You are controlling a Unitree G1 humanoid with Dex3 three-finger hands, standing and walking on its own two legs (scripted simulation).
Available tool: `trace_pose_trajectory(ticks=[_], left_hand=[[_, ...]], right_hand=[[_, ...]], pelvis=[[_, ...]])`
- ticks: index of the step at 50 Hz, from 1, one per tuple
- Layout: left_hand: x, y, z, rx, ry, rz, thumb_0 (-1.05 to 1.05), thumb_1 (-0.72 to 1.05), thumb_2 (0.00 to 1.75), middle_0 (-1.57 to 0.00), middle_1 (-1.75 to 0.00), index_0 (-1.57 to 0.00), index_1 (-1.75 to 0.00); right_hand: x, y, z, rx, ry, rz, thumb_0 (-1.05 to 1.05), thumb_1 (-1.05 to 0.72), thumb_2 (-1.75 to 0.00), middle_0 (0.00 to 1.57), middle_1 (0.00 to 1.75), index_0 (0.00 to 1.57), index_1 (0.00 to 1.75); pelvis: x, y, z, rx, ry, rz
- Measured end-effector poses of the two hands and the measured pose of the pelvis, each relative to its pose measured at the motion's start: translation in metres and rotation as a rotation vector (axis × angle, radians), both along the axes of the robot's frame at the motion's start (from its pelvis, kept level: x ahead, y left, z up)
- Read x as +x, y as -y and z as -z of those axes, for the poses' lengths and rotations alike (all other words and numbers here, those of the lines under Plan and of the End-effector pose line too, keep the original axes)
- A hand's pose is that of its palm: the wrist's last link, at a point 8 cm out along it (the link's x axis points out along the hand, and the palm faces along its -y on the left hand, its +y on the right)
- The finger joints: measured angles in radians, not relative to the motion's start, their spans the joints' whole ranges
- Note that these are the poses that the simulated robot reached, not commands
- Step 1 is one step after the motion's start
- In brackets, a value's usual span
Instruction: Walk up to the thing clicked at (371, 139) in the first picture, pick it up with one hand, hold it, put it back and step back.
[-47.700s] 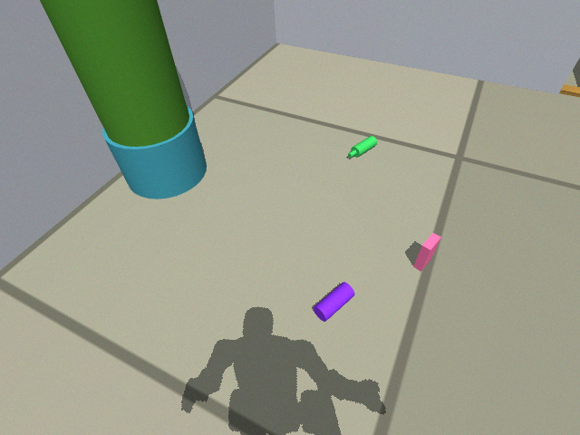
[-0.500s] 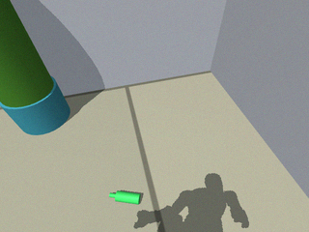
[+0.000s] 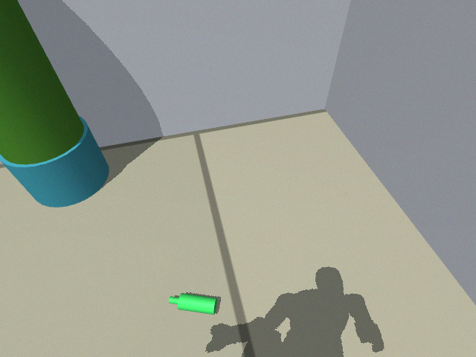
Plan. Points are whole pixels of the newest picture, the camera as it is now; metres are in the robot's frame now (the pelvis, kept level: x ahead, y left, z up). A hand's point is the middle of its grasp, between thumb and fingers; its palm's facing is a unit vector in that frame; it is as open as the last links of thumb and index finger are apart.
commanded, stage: stand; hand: left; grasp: from above
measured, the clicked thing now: (192, 302) +0.46 +0.25 -0.75
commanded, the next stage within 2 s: rise first in 0.58 s
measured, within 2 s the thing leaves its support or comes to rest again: neither
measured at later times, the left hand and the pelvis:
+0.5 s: hand out of the picture +0.07 +0.25 -0.16, palm faces -0.03 -0.94 -0.33, open 7.4 cm; pelvis +0.00 +0.00 +0.00, yaw +0 degrees
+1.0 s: hand out of the picture +0.15 +0.25 -0.18, palm faces -0.05 -0.94 -0.35, open 10.4 cm; pelvis -0.01 -0.01 -0.02, yaw +0 degrees
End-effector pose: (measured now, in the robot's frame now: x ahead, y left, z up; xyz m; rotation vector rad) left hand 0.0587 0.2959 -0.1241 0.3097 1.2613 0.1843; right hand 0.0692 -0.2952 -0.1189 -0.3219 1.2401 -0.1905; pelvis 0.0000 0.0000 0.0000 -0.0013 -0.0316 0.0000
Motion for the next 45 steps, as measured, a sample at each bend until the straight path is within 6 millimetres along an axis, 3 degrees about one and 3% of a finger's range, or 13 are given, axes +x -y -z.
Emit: trace_pose_trajectory(ticks=[35, 40, 45], left_hand=[[0.007, 0.003, -0.001, 0.0, 0.012, 0.001, 0.0, 0.9, 0.9, -0.21, -0.3, -0.2, -0.3], [0.039, 0.007, 0.003, -0.01, 0.119, -0.039, 0.0, 0.8, 0.92, -0.2, -0.39, -0.19, -0.39], [0.077, 0.005, 0.011, -0.01, 0.164, 0.008, 0.0, 0.56, 0.94, -0.15, -0.63, -0.15, -0.62]], right_hand=[[0.012, 0.002, -0.001, -0.004, 0.018, -0.01, 0.0, -0.91, -0.9, 0.21, 0.3, 0.2, 0.3], [0.017, -0.01, -0.001, 0.01, 0.122, -0.007, 0.0, -0.91, -0.9, 0.2, 0.3, 0.2, 0.3], [0.009, -0.023, 0.006, 0.039, 0.152, 0.007, 0.0, -0.9, -0.9, 0.2, 0.3, 0.2, 0.3]], pelvis=[[0.005, 0.002, 0.0, -0.001, -0.001, -0.001], [-0.006, 0.004, 0.007, -0.005, -0.06, -0.012], [-0.014, 0.008, 0.017, -0.009, -0.129, 0.001]])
